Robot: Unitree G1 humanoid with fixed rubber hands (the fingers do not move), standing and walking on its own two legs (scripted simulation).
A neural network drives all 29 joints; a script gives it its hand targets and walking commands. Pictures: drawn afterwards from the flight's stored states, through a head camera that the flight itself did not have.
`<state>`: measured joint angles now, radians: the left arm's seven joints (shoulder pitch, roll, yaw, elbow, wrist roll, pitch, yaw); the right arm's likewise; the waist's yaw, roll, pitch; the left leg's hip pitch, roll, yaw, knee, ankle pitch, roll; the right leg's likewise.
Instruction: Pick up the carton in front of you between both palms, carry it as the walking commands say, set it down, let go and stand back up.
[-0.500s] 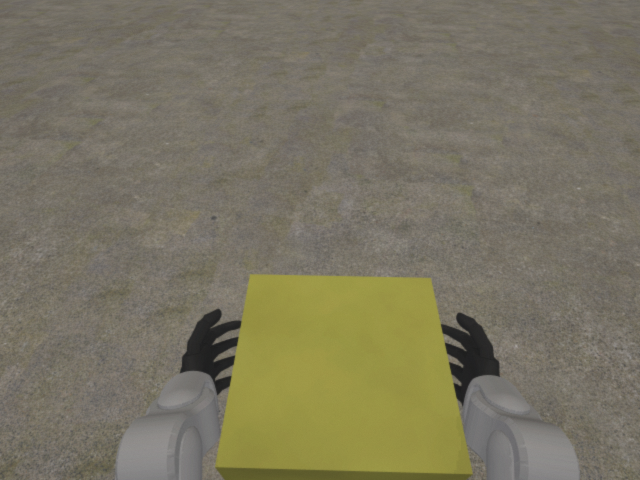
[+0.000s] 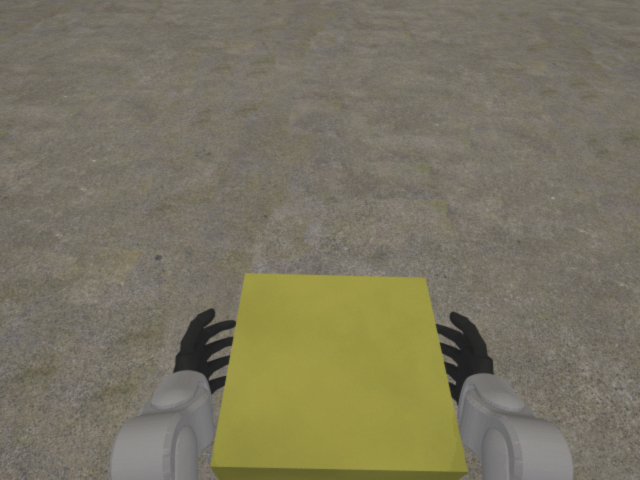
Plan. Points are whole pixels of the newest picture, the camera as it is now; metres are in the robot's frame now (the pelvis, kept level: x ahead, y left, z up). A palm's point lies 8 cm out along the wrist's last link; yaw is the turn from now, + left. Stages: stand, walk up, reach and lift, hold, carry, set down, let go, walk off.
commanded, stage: carry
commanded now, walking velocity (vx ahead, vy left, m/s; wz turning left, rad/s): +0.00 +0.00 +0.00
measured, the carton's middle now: (331, 403) +0.23 +0.00 -0.01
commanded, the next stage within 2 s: none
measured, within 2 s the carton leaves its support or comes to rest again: neither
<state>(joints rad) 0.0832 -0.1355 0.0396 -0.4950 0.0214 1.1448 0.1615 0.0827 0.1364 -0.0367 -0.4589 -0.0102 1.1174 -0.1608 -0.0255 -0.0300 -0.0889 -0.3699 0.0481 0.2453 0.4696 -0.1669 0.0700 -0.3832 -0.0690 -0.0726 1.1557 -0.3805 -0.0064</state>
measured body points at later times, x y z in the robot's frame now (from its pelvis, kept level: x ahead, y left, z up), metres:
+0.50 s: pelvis +0.23 -0.02 +0.00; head +0.22 -0.03 +0.45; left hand +0.46 +0.14 +0.08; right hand +0.48 -0.16 +0.07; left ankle +0.12 +0.09 -0.74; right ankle +0.28 -0.11 -0.74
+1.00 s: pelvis +0.24 +0.00 -0.01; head +0.23 +0.00 +0.44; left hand +0.50 +0.17 +0.02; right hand +0.53 -0.13 +0.02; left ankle +0.12 +0.09 -0.74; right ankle +0.28 -0.11 -0.74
